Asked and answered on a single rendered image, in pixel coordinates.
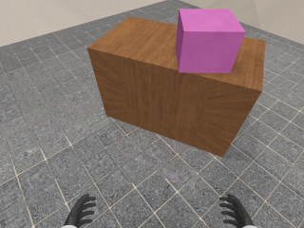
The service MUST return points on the pedestal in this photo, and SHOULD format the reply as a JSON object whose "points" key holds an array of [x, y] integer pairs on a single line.
{"points": [[136, 70]]}

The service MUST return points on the left robot hand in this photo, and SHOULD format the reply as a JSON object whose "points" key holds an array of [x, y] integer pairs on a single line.
{"points": [[76, 213]]}

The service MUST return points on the right robot hand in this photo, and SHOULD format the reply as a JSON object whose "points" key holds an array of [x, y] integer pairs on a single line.
{"points": [[240, 214]]}

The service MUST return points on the carton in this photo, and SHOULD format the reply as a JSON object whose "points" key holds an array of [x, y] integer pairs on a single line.
{"points": [[208, 40]]}

